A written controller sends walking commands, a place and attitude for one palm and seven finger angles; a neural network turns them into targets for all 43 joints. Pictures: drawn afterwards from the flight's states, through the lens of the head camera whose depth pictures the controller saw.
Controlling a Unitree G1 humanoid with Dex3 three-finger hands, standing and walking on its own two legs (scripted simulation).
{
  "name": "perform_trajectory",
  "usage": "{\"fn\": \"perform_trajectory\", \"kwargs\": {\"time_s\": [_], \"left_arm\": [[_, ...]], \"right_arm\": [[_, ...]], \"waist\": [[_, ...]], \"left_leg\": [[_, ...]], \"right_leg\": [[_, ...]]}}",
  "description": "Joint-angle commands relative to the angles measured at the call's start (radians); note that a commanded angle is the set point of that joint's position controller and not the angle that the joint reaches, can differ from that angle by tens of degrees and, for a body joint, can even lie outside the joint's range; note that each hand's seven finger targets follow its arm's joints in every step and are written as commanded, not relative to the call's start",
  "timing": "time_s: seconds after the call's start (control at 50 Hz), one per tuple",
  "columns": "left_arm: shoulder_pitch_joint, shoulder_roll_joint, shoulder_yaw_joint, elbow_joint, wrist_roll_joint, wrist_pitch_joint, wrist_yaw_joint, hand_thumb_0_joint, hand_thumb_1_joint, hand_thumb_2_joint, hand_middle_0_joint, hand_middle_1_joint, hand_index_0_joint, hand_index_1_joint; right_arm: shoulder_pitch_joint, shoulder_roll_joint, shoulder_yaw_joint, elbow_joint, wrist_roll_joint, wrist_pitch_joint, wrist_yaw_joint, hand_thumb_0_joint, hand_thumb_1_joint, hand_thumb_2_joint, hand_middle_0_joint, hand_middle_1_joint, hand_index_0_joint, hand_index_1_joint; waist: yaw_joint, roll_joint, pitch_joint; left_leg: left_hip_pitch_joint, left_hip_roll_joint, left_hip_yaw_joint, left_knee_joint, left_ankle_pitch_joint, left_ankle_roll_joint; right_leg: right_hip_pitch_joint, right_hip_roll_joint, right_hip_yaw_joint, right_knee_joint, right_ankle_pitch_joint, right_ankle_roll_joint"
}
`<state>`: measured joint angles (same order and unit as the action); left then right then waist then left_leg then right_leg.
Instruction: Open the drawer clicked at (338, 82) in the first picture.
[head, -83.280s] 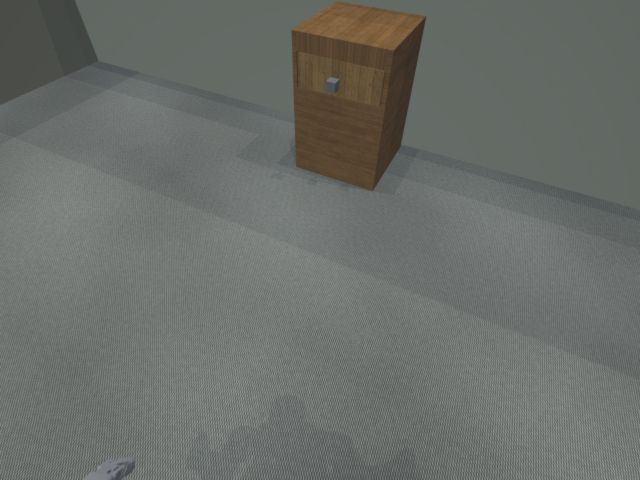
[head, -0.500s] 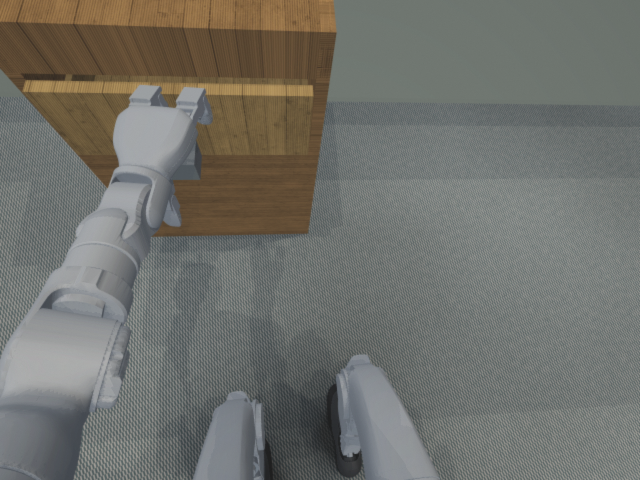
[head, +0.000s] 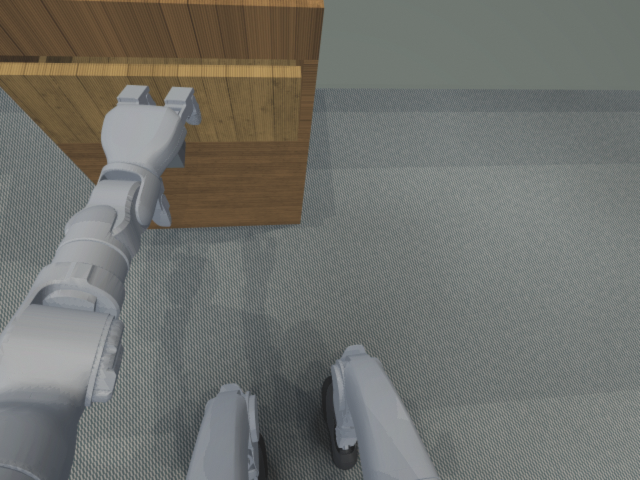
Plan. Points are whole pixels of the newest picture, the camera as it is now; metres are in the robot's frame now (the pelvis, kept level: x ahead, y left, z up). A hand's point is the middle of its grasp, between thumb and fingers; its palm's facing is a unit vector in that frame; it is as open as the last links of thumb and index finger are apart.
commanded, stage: lower the fingers behind the handle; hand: left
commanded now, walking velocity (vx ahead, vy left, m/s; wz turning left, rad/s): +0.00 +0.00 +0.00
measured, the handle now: (166, 135) +0.60 +0.15 -0.08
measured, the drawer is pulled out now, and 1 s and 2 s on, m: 0.03 0.03 0.03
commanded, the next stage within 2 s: close the thumb around the handle in 1.28 s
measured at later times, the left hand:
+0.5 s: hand (157, 159) +0.54 +0.15 -0.05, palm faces -0.10 -0.01 -0.99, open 13.9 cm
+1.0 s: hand (160, 171) +0.54 +0.16 -0.09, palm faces -0.06 +0.00 -1.00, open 14.2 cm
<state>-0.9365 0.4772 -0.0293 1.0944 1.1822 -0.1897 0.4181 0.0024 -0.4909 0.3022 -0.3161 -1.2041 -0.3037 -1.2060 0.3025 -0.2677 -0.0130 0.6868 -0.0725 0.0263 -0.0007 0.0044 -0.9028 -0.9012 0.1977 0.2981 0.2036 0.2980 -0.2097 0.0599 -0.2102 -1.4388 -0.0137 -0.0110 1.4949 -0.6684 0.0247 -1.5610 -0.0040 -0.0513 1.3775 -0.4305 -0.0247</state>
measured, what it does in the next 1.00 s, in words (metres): stands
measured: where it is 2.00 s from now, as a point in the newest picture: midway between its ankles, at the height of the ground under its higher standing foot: (298, 467)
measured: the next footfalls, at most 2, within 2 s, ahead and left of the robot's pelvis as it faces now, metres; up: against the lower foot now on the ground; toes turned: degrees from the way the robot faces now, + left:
none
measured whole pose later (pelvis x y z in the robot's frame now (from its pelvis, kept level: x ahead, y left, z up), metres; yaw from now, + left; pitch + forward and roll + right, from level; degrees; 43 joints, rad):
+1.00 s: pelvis -0.02 +0.00 -0.05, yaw +0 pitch +38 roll -2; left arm -1.07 0.50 -0.02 1.17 1.17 0.00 0.43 0.00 -0.49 0.30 -0.32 -1.20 -0.25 -1.18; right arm 0.24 -0.24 0.01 0.71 -0.06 0.01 0.04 0.00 -0.90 -0.90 0.20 0.30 0.20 0.30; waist -0.23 0.08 -0.18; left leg -1.63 -0.02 -0.01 1.68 -0.70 0.03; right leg -1.76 -0.01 -0.05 1.54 -0.44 -0.02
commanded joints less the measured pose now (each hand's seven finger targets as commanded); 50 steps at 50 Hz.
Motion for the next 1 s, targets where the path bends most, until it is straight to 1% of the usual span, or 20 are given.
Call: {"fn": "perform_trajectory", "kwargs": {"time_s": [0.0, 0.04, 0.08, 0.14, 0.18, 0.2, 0.28, 0.34, 0.36, 0.4, 0.46, 0.52, 0.56, 0.6, 0.66, 0.72, 0.82, 0.86, 0.94, 0.98], "left_arm": [[-0.45, 0.242, 0.109, -0.127, 0.024, 0.072, 0.225, 0.0, -0.5, 0.3, -0.3, -1.2, -0.3, -1.2], [-0.497, 0.198, 0.07, -0.097, 0.031, 0.147, 0.263, 0.0, -0.5, 0.3, -0.3, -1.2, -0.3, -1.2], [-0.559, 0.186, 0.046, -0.099, 0.028, 0.215, 0.254, 0.0, -0.5, 0.3, -0.3, -1.2, -0.3, -1.2], [-0.62, 0.163, 0.002, -0.164, -0.009, 0.272, 0.163, 0.0, -0.5, 0.3, -0.3, -1.2, -0.3, -1.2], [-0.645, 0.199, 0.015, -0.233, -0.039, 0.263, 0.089, 0.0, -0.5, 0.3, -0.3, -1.2, -0.3, -1.2], [-0.627, 0.205, 0.015, -0.225, -0.052, 0.256, 0.059, 0.0, -0.5, 0.3, -0.3, -1.2, -0.3, -1.2], [-0.463, 0.187, -0.009, -0.092, -0.041, 0.225, -0.015, 0.0, -0.5, 0.3, -0.3, -1.2, -0.3, -1.2], [-0.38, 0.193, 0.004, -0.036, -0.03, 0.173, -0.02, 0.0, -0.5, 0.3, -0.3, -1.2, -0.3, -1.2], [-0.356, 0.182, -0.006, -0.003, -0.027, 0.164, -0.019, 0.0, -0.5, 0.3, -0.3, -1.2, -0.3, -1.2], [-0.347, 0.204, 0.019, 0.003, -0.026, 0.139, -0.008, 0.0, -0.5, 0.3, -0.3, -1.2, -0.3, -1.2], [-0.362, 0.24, 0.045, -0.044, -0.014, 0.11, 0.025, 0.0, -0.5, 0.3, -0.3, -1.2, -0.3, -1.2], [-0.365, 0.21, 0.035, -0.027, 0.005, 0.121, 0.071, 0.0, -0.5, 0.3, -0.3, -1.2, -0.3, -1.2], [-0.395, 0.237, 0.061, -0.069, 0.009, 0.129, 0.099, 0.0, -0.5, 0.3, -0.3, -1.2, -0.3, -1.2], [-0.452, 0.244, 0.07, -0.097, 0.003, 0.143, 0.115, 0.0, -0.5, 0.3, -0.3, -1.2, -0.3, -1.2], [-0.519, 0.267, 0.075, -0.136, 0.009, 0.166, 0.127, 0.0, -0.5, 0.3, -0.3, -1.2, -0.3, -1.2], [-0.543, 0.269, 0.081, -0.162, 0.012, 0.183, 0.119, 0.0, -0.5, 0.3, -0.3, -1.2, -0.3, -1.2], [-0.522, 0.249, 0.048, -0.079, -0.006, 0.221, 0.079, 0.0, -0.5, 0.3, -0.3, -1.2, -0.3, -1.2], [-0.492, 0.249, 0.044, -0.033, -0.01, 0.225, 0.062, 0.0, -0.5, 0.3, -0.3, -1.2, -0.3, -1.2], [-0.499, 0.255, 0.045, -0.078, -0.004, 0.191, 0.043, 0.0, -0.5, 0.3, -0.3, -1.2, -0.3, -1.2], [-0.47, 0.24, 0.04, -0.071, -0.001, 0.177, 0.04, 0.0, -0.5, 0.3, -0.3, -1.2, -0.3, -1.2]], "right_arm": [[0.135, -0.155, -0.061, -0.016, -0.011, -0.008, 0.017, 0.0, -0.9, -0.9, 0.2, 0.3, 0.2, 0.3], [0.145, -0.162, -0.072, -0.005, -0.007, 0.0, 0.033, 0.0, -0.9, -0.9, 0.2, 0.3, 0.2, 0.3], [0.158, -0.167, -0.08, 0.007, -0.001, -0.001, 0.042, 0.0, -0.9, -0.9, 0.2, 0.3, 0.2, 0.3], [0.18, -0.168, -0.09, 0.017, 0.008, -0.001, 0.044, 0.0, -0.9, -0.9, 0.2, 0.3, 0.2, 0.3], [0.194, -0.165, -0.091, 0.024, 0.01, -0.006, 0.031, 0.0, -0.9, -0.9, 0.2, 0.3, 0.2, 0.3], [0.198, -0.165, -0.086, 0.029, 0.01, -0.007, 0.028, 0.0, -0.9, -0.9, 0.2, 0.3, 0.2, 0.3], [0.167, -0.158, -0.052, 0.027, 0.014, 0.002, 0.01, 0.0, -0.9, -0.9, 0.2, 0.3, 0.2, 0.3], [0.146, -0.152, -0.039, 0.009, 0.011, -0.004, 0.007, 0.0, -0.9, -0.9, 0.2, 0.3, 0.2, 0.3], [0.137, -0.151, -0.035, 0.002, 0.013, -0.005, 0.006, 0.0, -0.9, -0.9, 0.2, 0.3, 0.2, 0.3], [0.127, -0.152, -0.031, -0.007, 0.013, -0.01, 0.004, 0.0, -0.9, -0.9, 0.2, 0.3, 0.2, 0.3], [0.123, -0.156, -0.036, -0.034, 0.012, -0.02, 0.004, 0.0, -0.9, -0.9, 0.2, 0.3, 0.2, 0.3], [0.138, -0.16, -0.045, -0.026, 0.01, -0.025, 0.011, 0.0, -0.9, -0.9, 0.2, 0.3, 0.2, 0.3], [0.147, -0.166, -0.055, -0.023, 0.009, -0.027, 0.018, 0.0, -0.9, -0.9, 0.2, 0.3, 0.2, 0.3], [0.154, -0.167, -0.061, -0.015, 0.009, -0.03, 0.022, 0.0, -0.9, -0.9, 0.2, 0.3, 0.2, 0.3], [0.164, -0.171, -0.066, -0.002, 0.01, -0.032, 0.029, 0.0, -0.9, -0.9, 0.2, 0.3, 0.2, 0.3], [0.177, -0.175, -0.072, 0.012, 0.01, -0.029, 0.034, 0.0, -0.9, -0.9, 0.2, 0.3, 0.2, 0.3], [0.159, -0.173, -0.051, 0.022, 0.016, -0.024, 0.033, 0.0, -0.9, -0.9, 0.2, 0.3, 0.2, 0.3], [0.153, -0.174, -0.044, 0.019, 0.017, -0.024, 0.03, 0.0, -0.9, -0.9, 0.2, 0.3, 0.2, 0.3], [0.152, -0.171, -0.04, 0.003, 0.015, -0.028, 0.026, 0.0, -0.9, -0.9, 0.2, 0.3, 0.2, 0.3], [0.154, -0.169, -0.042, -0.003, 0.015, -0.027, 0.025, 0.0, -0.9, -0.9, 0.2, 0.3, 0.2, 0.3]], "waist": [[0.005, 0.105, -0.561], [-0.016, 0.125, -0.618], [-0.035, 0.128, -0.696], [-0.049, 0.147, -0.841], [-0.054, 0.129, -0.908], [-0.057, 0.132, -0.894], [-0.039, 0.058, -0.599], [-0.023, 0.039, -0.47], [-0.031, 0.01, -0.418], [-0.028, -0.011, -0.374], [-0.009, 0.02, -0.444], [-0.018, 0.024, -0.485], [-0.004, 0.061, -0.585], [-0.02, 0.057, -0.656], [-0.021, 0.111, -0.733], [-0.028, 0.108, -0.797], [-0.041, 0.09, -0.644], [-0.046, 0.05, -0.59], [-0.034, 0.103, -0.602], [-0.032, 0.089, -0.587]], "left_leg": [[0.126, -0.008, -0.021, -0.158, 0.37, 0.012], [0.18, 0.0, -0.031, -0.159, 0.397, 0.002], [0.228, 0.005, -0.035, -0.156, 0.419, 0.001], [0.317, 0.001, -0.049, -0.163, 0.462, -0.001], [0.332, -0.005, -0.042, -0.161, 0.474, 0.008], [0.325, -0.009, -0.038, -0.16, 0.477, 0.01], [0.13, -0.012, -0.009, -0.158, 0.327, 0.029], [0.02, -0.016, 0.015, -0.139, 0.25, 0.034], [-0.021, -0.017, 0.02, -0.131, 0.217, 0.035], [-0.066, -0.015, 0.022, -0.121, 0.191, 0.035], [-0.096, -0.021, 0.03, -0.092, 0.186, 0.035], [-0.08, -0.015, 0.022, -0.077, 0.227, 0.029], [-0.046, -0.015, 0.023, -0.065, 0.26, 0.025], [-0.022, -0.012, 0.015, -0.054, 0.285, 0.025], [0.013, -0.011, 0.003, -0.049, 0.308, 0.02], [0.08, -0.003, -0.021, -0.046, 0.358, 0.016], [-0.006, -0.006, -0.013, -0.051, 0.27, 0.023], [-0.056, -0.008, -0.008, -0.046, 0.231, 0.029], [-0.029, -0.009, -0.009, -0.049, 0.232, 0.025], [-0.034, -0.009, -0.011, -0.045, 0.241, 0.024]], "right_leg": [[0.456, 0.027, 0.033, -0.063, 0.16, -0.023], [0.458, 0.026, 0.021, -0.064, 0.19, -0.017], [0.5, 0.026, 0.014, -0.068, 0.233, -0.01], [0.586, 0.028, 0.011, -0.078, 0.312, -0.005], [0.663, 0.026, 0.02, -0.086, 0.365, -0.001], [0.667, 0.025, 0.023, -0.088, 0.379, -0.002], [0.586, 0.027, 0.037, -0.099, 0.248, -0.01], [0.537, 0.027, 0.053, -0.099, 0.163, -0.015], [0.511, 0.029, 0.059, -0.103, 0.126, -0.015], [0.478, 0.028, 0.063, -0.094, 0.086, -0.015], [0.477, 0.026, 0.07, -0.062, 0.068, -0.018], [0.454, 0.025, 0.054, -0.024, 0.104, -0.016], [0.478, 0.024, 0.056, -0.003, 0.141, -0.016], [0.498, 0.022, 0.053, 0.012, 0.173, -0.011], [0.519, 0.019, 0.047, 0.025, 0.201, -0.007], [0.514, 0.019, 0.03, 0.042, 0.239, -0.006], [0.454, 0.02, 0.026, 0.027, 0.153, -0.006], [0.437, 0.021, 0.03, 0.024, 0.116, -0.006], [0.412, 0.02, 0.029, 0.032, 0.105, -0.011], [0.404, 0.02, 0.028, 0.037, 0.11, -0.013]]}}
